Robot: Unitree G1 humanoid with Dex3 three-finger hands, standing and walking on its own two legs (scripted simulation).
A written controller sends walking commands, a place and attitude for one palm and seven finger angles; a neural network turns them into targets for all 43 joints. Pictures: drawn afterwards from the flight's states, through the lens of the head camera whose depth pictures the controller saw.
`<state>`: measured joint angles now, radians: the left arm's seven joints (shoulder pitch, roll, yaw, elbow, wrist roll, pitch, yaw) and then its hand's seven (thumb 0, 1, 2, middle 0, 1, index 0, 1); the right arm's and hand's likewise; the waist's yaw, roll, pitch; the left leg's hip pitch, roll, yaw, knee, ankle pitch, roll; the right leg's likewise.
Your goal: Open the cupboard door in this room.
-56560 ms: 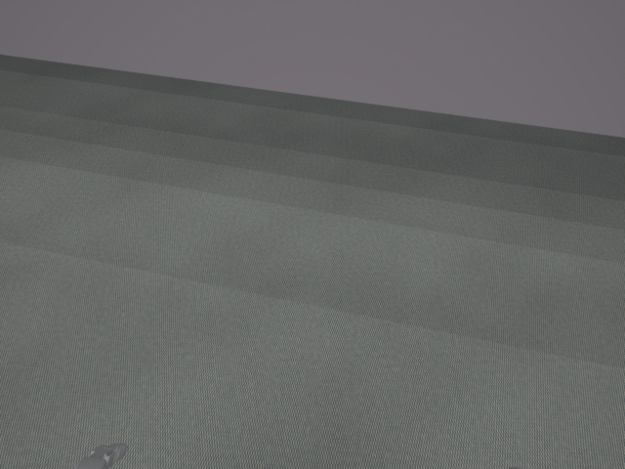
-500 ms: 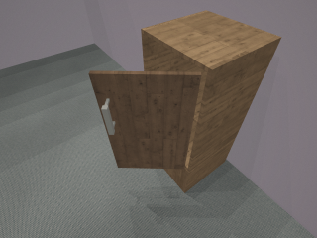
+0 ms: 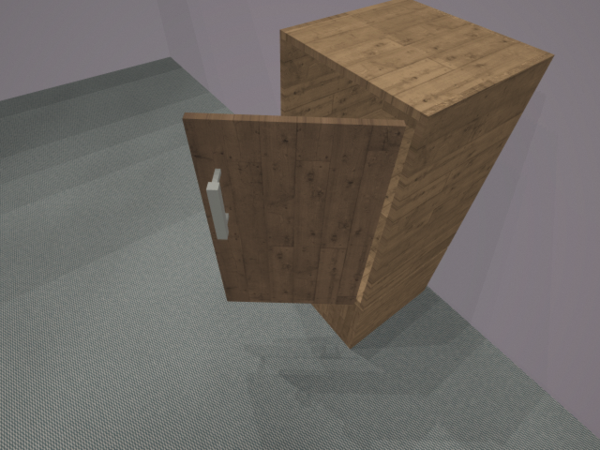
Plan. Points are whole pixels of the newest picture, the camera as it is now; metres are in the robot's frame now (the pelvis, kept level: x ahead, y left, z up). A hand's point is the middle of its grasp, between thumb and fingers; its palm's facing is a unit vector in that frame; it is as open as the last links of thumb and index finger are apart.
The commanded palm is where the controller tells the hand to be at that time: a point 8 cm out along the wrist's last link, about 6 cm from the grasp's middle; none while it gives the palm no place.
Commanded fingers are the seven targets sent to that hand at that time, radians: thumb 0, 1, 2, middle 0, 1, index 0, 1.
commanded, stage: come to a stop and stand still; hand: left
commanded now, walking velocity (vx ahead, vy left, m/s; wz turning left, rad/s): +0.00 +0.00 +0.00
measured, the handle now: (220, 205) +0.53 +0.18 -0.03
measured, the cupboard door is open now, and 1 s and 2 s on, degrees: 52 52 52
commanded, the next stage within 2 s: look again from close up in 0.34 s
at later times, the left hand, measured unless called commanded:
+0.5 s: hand out of the picture +0.02 +0.19 -0.17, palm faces -0.02 -0.98 -0.20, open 7.4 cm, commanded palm none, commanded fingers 0.00 0.90 0.90 -0.20 -0.30 -0.20 -0.30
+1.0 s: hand out of the picture +0.02 +0.18 -0.17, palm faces -0.01 -0.98 -0.20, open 7.3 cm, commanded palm none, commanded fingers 0.00 0.90 0.90 -0.20 -0.30 -0.20 -0.30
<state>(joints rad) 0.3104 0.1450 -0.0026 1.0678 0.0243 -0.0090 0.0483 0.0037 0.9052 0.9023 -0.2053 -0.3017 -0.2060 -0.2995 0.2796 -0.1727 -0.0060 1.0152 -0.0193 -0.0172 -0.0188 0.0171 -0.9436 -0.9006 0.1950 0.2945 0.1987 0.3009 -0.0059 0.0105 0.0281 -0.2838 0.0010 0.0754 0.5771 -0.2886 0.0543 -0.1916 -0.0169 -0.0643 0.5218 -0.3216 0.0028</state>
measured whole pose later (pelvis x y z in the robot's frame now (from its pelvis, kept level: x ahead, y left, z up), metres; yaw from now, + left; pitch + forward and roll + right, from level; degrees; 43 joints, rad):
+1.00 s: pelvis +0.01 +0.00 +0.01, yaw -1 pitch +0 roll +0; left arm 0.27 0.18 -0.01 1.10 0.02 0.00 0.04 0.00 0.91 0.90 -0.20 -0.30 -0.20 -0.30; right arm 0.23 -0.16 0.01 1.12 -0.01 -0.03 -0.02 0.01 -0.92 -0.90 0.20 0.29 0.20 0.30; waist 0.01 -0.03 0.04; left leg -0.19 -0.02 0.10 0.43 -0.23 0.05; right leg -0.14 -0.04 -0.04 0.44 -0.29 0.01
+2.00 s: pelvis -0.03 -0.03 -0.07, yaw +0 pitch +16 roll -2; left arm 0.25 0.28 0.35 0.20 -0.35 -0.43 -0.36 0.00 0.03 0.53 -0.27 -0.86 -0.27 -0.86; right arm 0.29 -0.24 -0.02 0.62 0.02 -0.21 -0.05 0.01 -0.90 -0.90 0.20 0.30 0.20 0.30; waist 0.00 0.02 -0.14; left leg -0.92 0.05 0.03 1.10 -0.46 0.02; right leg -0.83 0.00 -0.09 1.08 -0.53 -0.03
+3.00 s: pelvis -0.03 -0.02 -0.06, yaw +0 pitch +15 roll -3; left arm 0.00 0.40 0.43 0.41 -0.35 -0.35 -0.48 -0.01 -0.50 0.30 -0.30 -1.20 -0.31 -1.20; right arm 0.29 -0.28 0.02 0.56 0.03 -0.18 -0.06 0.01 -0.90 -0.90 0.20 0.30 0.20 0.30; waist -0.02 0.01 -0.11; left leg -0.86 0.04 0.03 1.04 -0.43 0.04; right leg -0.76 0.00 -0.09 1.00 -0.49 -0.02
